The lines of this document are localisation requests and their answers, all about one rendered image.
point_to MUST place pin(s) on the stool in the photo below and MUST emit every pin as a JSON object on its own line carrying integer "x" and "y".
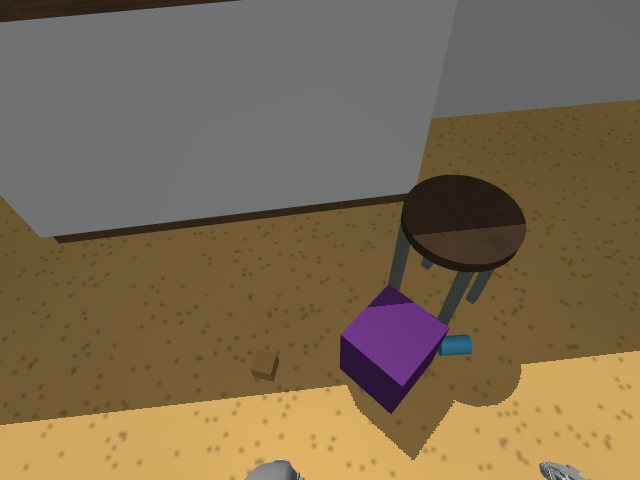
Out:
{"x": 461, "y": 223}

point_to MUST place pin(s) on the right robot hand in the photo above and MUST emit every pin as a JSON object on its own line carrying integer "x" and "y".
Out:
{"x": 555, "y": 471}

